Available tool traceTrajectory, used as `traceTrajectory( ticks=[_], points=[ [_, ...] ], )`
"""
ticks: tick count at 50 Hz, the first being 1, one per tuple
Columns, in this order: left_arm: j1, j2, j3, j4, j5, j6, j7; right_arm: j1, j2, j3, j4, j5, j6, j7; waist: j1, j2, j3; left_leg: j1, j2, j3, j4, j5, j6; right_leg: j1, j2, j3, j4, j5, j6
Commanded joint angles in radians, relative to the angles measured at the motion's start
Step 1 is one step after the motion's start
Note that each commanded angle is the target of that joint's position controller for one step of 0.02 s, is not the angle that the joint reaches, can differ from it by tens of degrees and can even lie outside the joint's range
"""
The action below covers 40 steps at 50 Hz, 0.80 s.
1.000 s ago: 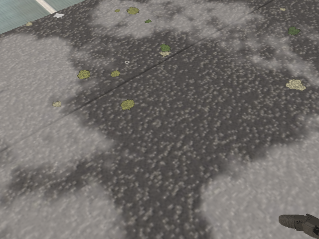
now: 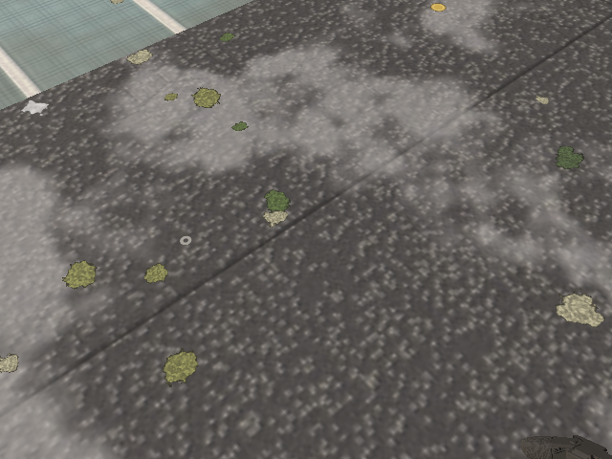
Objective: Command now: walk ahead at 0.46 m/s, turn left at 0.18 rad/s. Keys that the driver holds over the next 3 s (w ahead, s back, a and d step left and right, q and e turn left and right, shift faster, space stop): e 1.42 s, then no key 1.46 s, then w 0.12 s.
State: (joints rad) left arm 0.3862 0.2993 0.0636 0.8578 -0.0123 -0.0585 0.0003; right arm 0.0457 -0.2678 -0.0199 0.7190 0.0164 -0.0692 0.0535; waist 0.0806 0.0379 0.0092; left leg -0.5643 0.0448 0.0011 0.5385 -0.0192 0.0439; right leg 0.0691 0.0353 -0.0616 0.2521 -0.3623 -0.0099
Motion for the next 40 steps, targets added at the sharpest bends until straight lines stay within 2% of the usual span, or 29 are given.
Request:
traceTrajectory(
  ticks=[1, 2, 3, 4, 5, 6, 7, 8, 10, 11, 13, 17, 22, 24, 26, 27, 28, 29, 30, 31, 32, 33, 34, 36, 40],
  points=[
    [-0.029, 0.167, 0.038, -0.038, 0.001, 0.010, 0.015, 0.103, -0.149, -0.059, -0.038, -0.012, -0.013, -0.001, -0.128, -0.099, -0.070, 0.232, -0.065, 0.049, -0.049, -0.047, 0.066, -0.014, -0.244, 0.044, 0.245, 0.894, -0.102],
    [-0.011, 0.139, 0.021, -0.051, 0.012, 0.011, 0.021, 0.239, -0.210, -0.080, -0.012, -0.024, -0.014, -0.012, -0.180, -0.047, -0.188, 0.506, 0.024, -0.047, -0.020, 0.155, 0.107, -0.164, -0.193, 0.020, 0.478, 0.783, -0.062],
    [0.115, 0.026, -0.021, -0.065, 0.025, -0.005, 0.008, 0.322, -0.302, -0.097, -0.005, -0.044, -0.011, -0.019, -0.153, 0.171, -0.353, 0.929, 0.313, -0.477, -0.021, 0.272, 0.291, -0.587, -0.023, -0.003, 0.906, 0.216, 0.025],
    [0.104, 0.074, -0.010, -0.025, 0.015, -0.022, 0.003, 0.365, -0.222, -0.079, 0.003, -0.028, -0.003, -0.021, -0.187, 0.153, -0.459, 0.951, 0.379, -0.651, -0.111, 0.378, 0.322, -0.662, 0.030, 0.175, 1.055, -0.267, 0.030],
    [0.021, 0.153, 0.016, -0.044, -0.025, -0.026, 0.000, 0.307, -0.190, -0.064, -0.002, -0.028, 0.000, -0.024, -0.189, 0.082, -0.317, 0.819, 0.348, -0.467, -0.112, 0.430, 0.271, -0.713, -0.012, 0.227, 1.104, -0.248, 0.020],
    [-0.043, 0.137, 0.013, -0.060, -0.032, -0.022, 0.005, 0.236, -0.161, -0.056, -0.006, -0.028, -0.002, -0.026, -0.155, 0.037, -0.210, 0.681, 0.302, -0.321, -0.125, 0.488, 0.231, -0.721, -0.063, 0.192, 1.045, -0.192, 0.019],
    [-0.067, 0.123, 0.014, -0.058, -0.018, -0.009, 0.014, 0.175, -0.125, -0.047, -0.002, -0.028, -0.005, -0.024, -0.120, 0.007, -0.130, 0.555, 0.256, -0.228, -0.161, 0.485, 0.200, -0.700, -0.094, 0.168, 0.965, -0.141, 0.027],
    [-0.047, 0.113, 0.020, -0.050, -0.012, 0.011, 0.022, 0.138, -0.102, -0.041, -0.001, -0.034, -0.011, -0.022, -0.082, 0.041, -0.104, 0.452, 0.225, -0.163, -0.200, 0.470, 0.174, -0.622, -0.124, 0.165, 0.907, -0.091, 0.031],
    [0.014, 0.074, 0.019, -0.023, -0.007, 0.049, 0.031, 0.085, -0.088, -0.040, 0.007, -0.050, -0.022, -0.021, -0.040, 0.065, -0.099, 0.329, 0.200, -0.074, -0.256, 0.511, 0.184, -0.506, -0.113, 0.148, 0.876, -0.007, 0.055],
    [0.014, 0.067, 0.020, -0.030, -0.004, 0.059, 0.036, 0.064, -0.103, -0.045, 0.011, -0.052, -0.025, -0.025, -0.029, 0.072, -0.090, 0.313, 0.204, -0.044, -0.271, 0.527, 0.192, -0.512, -0.110, 0.142, 0.851, 0.025, 0.064],
    [-0.036, 0.060, 0.021, -0.065, 0.002, 0.066, 0.040, 0.054, -0.126, -0.054, 0.025, -0.044, -0.018, -0.044, -0.034, 0.071, -0.077, 0.333, 0.212, 0.002, -0.291, 0.502, 0.193, -0.558, -0.123, 0.137, 0.768, 0.098, 0.071],
    [-0.130, 0.051, 0.021, -0.111, 0.001, 0.067, 0.021, 0.058, -0.146, -0.062, 0.047, -0.036, 0.017, -0.078, -0.072, 0.053, -0.072, 0.392, 0.210, 0.073, -0.311, 0.338, 0.178, -0.559, -0.138, 0.100, 0.599, 0.228, 0.065],
    [-0.215, 0.062, 0.031, -0.174, 0.003, 0.081, -0.004, 0.079, -0.176, -0.077, 0.070, -0.019, 0.062, -0.083, -0.103, 0.043, -0.037, 0.492, 0.263, 0.074, -0.265, 0.250, 0.175, -0.578, -0.125, 0.055, 0.484, 0.142, 0.038],
    [-0.226, 0.065, 0.036, -0.195, 0.000, 0.086, -0.016, 0.078, -0.186, -0.083, 0.072, -0.007, 0.076, -0.084, -0.101, 0.052, -0.031, 0.527, 0.284, 0.067, -0.210, 0.272, 0.160, -0.573, -0.110, 0.035, 0.437, 0.080, 0.018],
    [-0.201, 0.063, 0.042, -0.201, -0.003, 0.085, -0.025, 0.063, -0.188, -0.087, 0.071, 0.008, 0.085, -0.089, -0.074, 0.051, -0.042, 0.542, 0.272, 0.090, -0.112, 0.319, 0.114, -0.502, -0.080, 0.003, 0.310, 0.129, -0.016],
    [-0.157, 0.084, 0.052, -0.194, 0.001, 0.080, -0.022, 0.082, -0.177, -0.087, 0.082, 0.011, 0.086, -0.091, -0.050, 0.024, -0.066, 0.512, 0.228, 0.128, -0.008, 0.329, 0.064, -0.394, -0.057, 0.007, 0.199, 0.265, -0.046],
    [-0.083, 0.179, 0.084, -0.184, 0.004, 0.076, -0.004, 0.116, -0.153, -0.082, 0.079, -0.010, 0.079, -0.087, -0.037, -0.115, -0.131, 0.382, 0.137, 0.182, 0.203, 0.183, -0.017, -0.195, -0.132, 0.153, 0.156, 0.648, -0.107],
    [-0.060, 0.293, 0.106, -0.196, 0.017, 0.078, 0.017, 0.094, -0.089, -0.059, 0.028, -0.058, 0.066, -0.075, -0.066, -0.375, -0.167, 0.025, -0.040, 0.200, 0.516, -0.544, -0.112, 0.033, -0.374, 0.499, 0.197, 1.114, -0.303],
    [-0.043, 0.228, 0.084, -0.207, 0.029, 0.066, 0.009, 0.046, -0.105, -0.060, 0.023, -0.048, 0.057, -0.065, -0.013, -0.259, -0.295, -0.048, -0.072, -0.016, 0.676, -0.702, -0.112, 0.061, -0.430, 0.580, 0.173, 1.025, -0.402],
    [-0.090, 0.201, 0.077, -0.216, 0.024, 0.053, 0.004, 0.005, -0.135, -0.069, 0.018, -0.015, 0.056, -0.060, -0.016, -0.172, -0.243, -0.088, -0.043, -0.058, 0.718, -0.642, -0.099, 0.029, -0.379, 0.492, 0.159, 0.940, -0.363],
    [-0.147, 0.178, 0.074, -0.219, 0.008, 0.046, 0.009, 0.003, -0.128, -0.070, 0.025, -0.006, 0.057, -0.067, -0.042, -0.122, -0.192, -0.112, -0.021, -0.067, 0.680, -0.563, -0.091, -0.017, -0.322, 0.424, 0.156, 0.824, -0.300],
    [-0.189, 0.154, 0.065, -0.227, -0.006, 0.049, 0.014, -0.002, -0.138, -0.075, 0.030, -0.016, 0.062, -0.077, -0.055, -0.089, -0.154, -0.112, -0.007, -0.069, 0.625, -0.502, -0.095, -0.066, -0.294, 0.397, 0.140, 0.741, -0.263],
    [-0.217, 0.148, 0.061, -0.233, -0.009, 0.055, 0.022, 0.000, -0.147, -0.080, 0.029, -0.020, 0.068, -0.083, -0.077, -0.107, -0.138, -0.063, -0.006, -0.069, 0.585, -0.459, -0.101, -0.129, -0.269, 0.376, 0.124, 0.700, -0.248],
    [-0.228, 0.160, 0.064, -0.241, 0.005, 0.064, 0.029, 0.027, -0.126, -0.077, 0.033, -0.016, 0.073, -0.085, -0.093, -0.142, -0.141, -0.002, -0.035, -0.057, 0.510, -0.411, -0.117, -0.176, -0.238, 0.360, 0.112, 0.696, -0.244],
    [-0.226, 0.183, 0.072, -0.244, 0.002, 0.074, 0.040, 0.021, -0.106, -0.069, 0.032, -0.015, 0.076, -0.087, -0.080, -0.154, -0.148, 0.071, -0.055, -0.068, 0.334, -0.357, -0.139, -0.215, -0.216, 0.379, 0.114, 0.587, -0.234]
  ],
)
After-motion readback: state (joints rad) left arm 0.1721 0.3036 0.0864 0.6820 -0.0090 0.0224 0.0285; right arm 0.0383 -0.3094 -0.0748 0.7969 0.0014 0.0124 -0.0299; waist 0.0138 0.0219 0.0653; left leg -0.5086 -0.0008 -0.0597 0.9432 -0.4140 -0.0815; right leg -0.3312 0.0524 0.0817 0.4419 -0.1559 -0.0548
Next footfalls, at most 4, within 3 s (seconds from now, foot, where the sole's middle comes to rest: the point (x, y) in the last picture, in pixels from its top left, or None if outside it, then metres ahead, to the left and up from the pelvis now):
0.04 left None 0.20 0.12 -0.77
0.56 right None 0.25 -0.12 -0.77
1.00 left None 0.32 0.10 -0.77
1.42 right None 0.15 -0.12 -0.77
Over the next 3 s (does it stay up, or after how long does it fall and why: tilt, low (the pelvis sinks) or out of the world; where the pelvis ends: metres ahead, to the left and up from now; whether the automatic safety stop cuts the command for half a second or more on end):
stays up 0.22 -0.01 0.01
